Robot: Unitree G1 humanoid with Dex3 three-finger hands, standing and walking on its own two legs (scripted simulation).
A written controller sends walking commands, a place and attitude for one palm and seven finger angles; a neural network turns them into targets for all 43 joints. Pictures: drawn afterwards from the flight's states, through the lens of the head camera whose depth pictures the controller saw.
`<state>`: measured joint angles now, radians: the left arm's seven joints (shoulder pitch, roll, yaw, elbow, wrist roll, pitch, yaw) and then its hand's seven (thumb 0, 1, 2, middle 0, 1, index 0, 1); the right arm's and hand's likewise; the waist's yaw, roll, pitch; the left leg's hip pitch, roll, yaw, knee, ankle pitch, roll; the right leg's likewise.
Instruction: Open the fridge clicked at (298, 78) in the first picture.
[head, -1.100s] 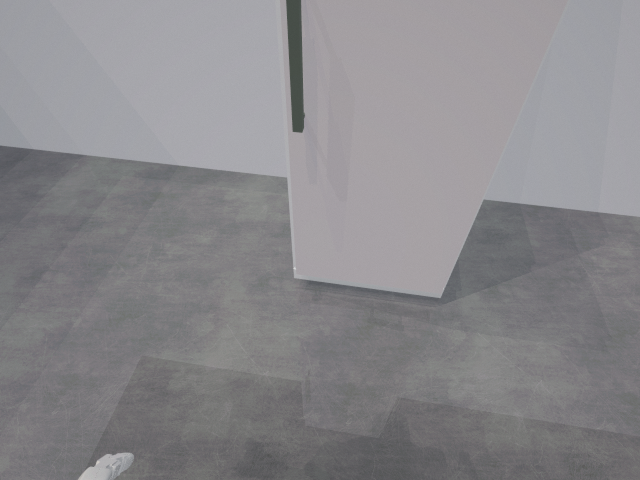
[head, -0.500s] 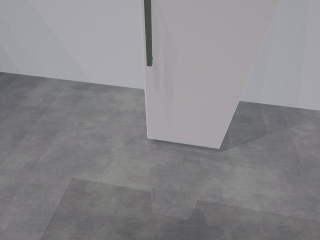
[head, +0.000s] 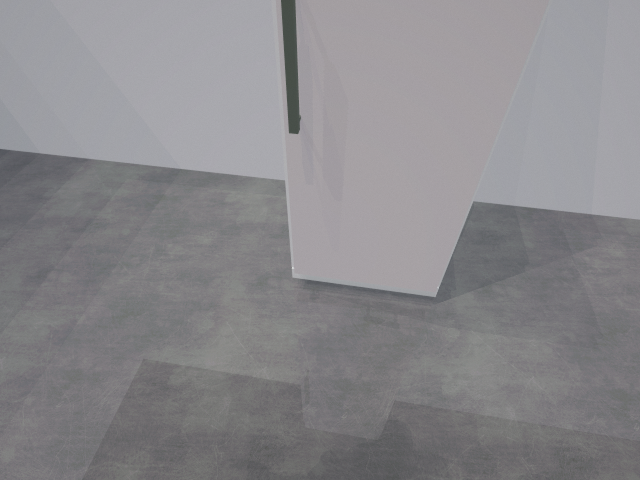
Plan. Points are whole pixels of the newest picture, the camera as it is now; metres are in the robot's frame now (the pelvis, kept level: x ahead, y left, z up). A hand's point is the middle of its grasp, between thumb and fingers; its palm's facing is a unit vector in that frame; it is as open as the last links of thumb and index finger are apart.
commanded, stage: look at it before walking up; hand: left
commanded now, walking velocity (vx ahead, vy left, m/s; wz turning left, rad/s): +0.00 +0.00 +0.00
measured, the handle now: (293, 61) +0.91 +0.11 +0.12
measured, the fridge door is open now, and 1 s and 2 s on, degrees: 0 0 0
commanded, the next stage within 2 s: turn to face it in 0.34 s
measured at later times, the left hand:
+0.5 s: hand out of the picture +0.08 +0.24 -0.15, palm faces -0.03 -0.94 -0.34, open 7.4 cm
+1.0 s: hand out of the picture +0.05 +0.20 -0.20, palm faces -0.04 -0.99 -0.15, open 7.3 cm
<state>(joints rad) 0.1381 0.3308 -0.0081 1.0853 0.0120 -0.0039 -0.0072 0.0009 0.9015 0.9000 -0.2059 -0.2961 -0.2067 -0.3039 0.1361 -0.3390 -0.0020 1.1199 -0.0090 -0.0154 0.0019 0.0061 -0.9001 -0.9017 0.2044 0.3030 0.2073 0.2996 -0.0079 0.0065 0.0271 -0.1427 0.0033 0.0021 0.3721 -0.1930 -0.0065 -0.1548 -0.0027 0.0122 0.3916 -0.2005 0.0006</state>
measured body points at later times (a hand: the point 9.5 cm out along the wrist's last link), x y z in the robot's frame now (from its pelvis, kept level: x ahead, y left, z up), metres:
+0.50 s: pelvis +0.01 +0.00 +0.00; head +0.01 -0.01 +0.45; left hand +0.09 +0.29 -0.13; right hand +0.09 -0.30 -0.13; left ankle +0.01 +0.12 -0.75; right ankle +0.01 -0.12 -0.75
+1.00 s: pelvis +0.07 +0.02 -0.02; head +0.07 +0.04 +0.43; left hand +0.06 +0.25 -0.18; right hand +0.03 -0.23 -0.16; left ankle +0.01 +0.12 -0.75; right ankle +0.01 -0.11 -0.74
